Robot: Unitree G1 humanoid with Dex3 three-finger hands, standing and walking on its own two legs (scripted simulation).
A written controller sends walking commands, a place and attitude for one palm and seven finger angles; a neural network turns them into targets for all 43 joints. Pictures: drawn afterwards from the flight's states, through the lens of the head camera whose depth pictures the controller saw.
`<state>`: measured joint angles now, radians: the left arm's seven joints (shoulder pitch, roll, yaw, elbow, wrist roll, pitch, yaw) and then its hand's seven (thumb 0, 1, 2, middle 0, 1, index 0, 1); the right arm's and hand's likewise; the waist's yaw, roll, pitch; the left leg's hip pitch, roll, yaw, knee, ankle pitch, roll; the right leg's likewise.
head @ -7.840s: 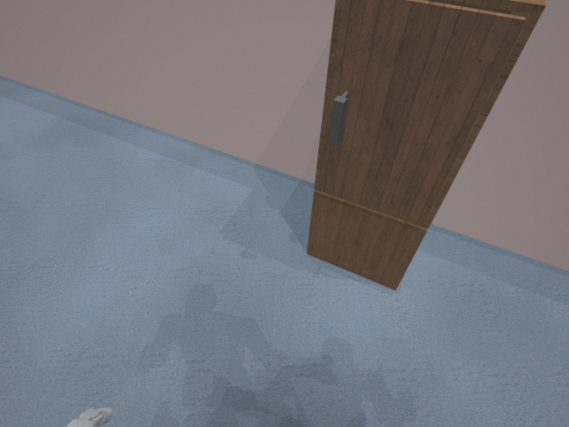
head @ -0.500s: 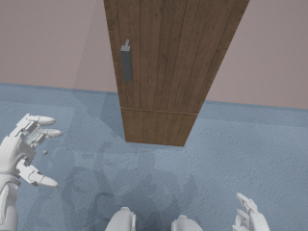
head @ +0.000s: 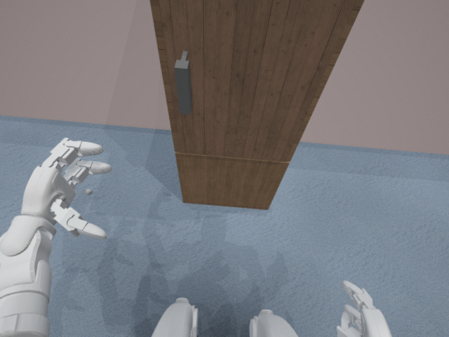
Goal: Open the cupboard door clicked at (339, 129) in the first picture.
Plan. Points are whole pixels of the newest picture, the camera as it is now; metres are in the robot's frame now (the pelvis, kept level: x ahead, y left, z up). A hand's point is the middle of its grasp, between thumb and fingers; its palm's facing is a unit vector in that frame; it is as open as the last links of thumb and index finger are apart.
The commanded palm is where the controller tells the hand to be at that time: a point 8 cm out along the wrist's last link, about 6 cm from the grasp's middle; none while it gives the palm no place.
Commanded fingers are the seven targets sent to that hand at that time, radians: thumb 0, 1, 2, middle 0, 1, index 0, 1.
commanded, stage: move the hooked fingers beside the handle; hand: left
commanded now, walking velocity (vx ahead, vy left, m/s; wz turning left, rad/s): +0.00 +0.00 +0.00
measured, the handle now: (185, 82) +0.63 +0.12 +0.05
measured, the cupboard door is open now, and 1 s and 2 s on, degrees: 0 0 0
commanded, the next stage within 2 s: none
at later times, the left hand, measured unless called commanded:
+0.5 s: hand (119, 148) +0.43 +0.22 +0.05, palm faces -0.04 -1.00 -0.02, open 14.0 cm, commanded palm +0.42 +0.27 +0.05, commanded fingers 0.00 -0.50 0.30 -0.30 -1.20 -0.30 -1.20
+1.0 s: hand (138, 114) +0.52 +0.20 +0.05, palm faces -0.03 -1.00 -0.02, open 14.0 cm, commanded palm +0.51 +0.24 +0.05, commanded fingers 0.00 -0.50 0.30 -0.30 -1.20 -0.30 -1.20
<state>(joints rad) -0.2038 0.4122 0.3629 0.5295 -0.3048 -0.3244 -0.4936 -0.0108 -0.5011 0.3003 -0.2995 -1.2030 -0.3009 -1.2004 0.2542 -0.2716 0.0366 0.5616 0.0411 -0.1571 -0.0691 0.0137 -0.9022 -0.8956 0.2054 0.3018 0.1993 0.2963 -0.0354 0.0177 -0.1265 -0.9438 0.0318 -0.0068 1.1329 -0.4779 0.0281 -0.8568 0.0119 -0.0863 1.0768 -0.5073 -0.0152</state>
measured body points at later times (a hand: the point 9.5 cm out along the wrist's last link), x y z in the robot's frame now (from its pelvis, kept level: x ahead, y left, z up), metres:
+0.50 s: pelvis +0.00 +0.00 +0.00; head +0.11 +0.02 +0.43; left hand +0.43 +0.27 +0.05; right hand +0.08 -0.27 -0.11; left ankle +0.04 +0.10 -0.66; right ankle +0.01 -0.12 -0.66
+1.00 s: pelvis +0.00 +0.00 -0.02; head +0.15 +0.03 +0.41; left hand +0.51 +0.26 +0.05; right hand +0.01 -0.27 -0.12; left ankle +0.04 +0.10 -0.66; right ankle +0.01 -0.12 -0.66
